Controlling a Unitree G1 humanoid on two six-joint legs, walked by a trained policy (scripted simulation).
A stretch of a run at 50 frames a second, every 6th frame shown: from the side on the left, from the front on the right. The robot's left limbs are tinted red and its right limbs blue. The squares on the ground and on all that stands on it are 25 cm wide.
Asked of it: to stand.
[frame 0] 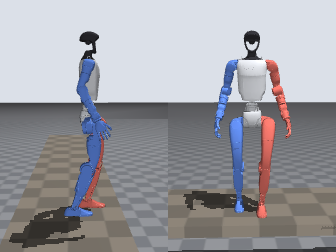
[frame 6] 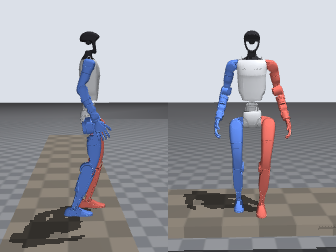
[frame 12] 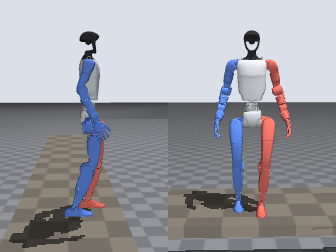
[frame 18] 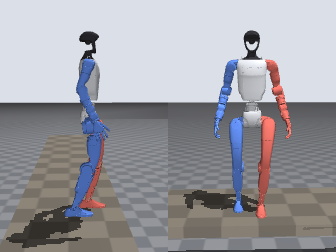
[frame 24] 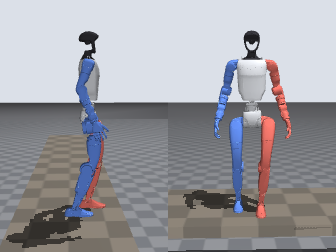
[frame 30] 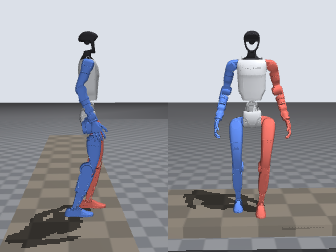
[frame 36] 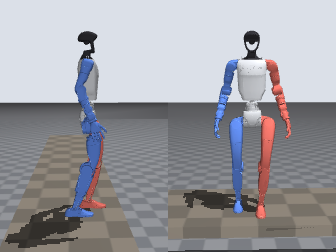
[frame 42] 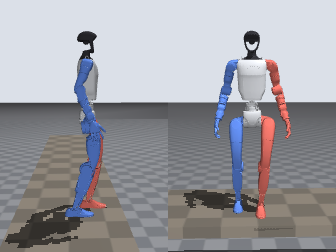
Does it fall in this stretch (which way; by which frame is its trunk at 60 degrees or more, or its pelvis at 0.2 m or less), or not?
no
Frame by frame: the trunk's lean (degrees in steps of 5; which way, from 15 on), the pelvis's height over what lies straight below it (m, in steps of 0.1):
0: 0, 0.8
6: 0, 0.8
12: 0, 0.8
18: 0, 0.8
24: 0, 0.8
30: 0, 0.8
36: 0, 0.8
42: 0, 0.8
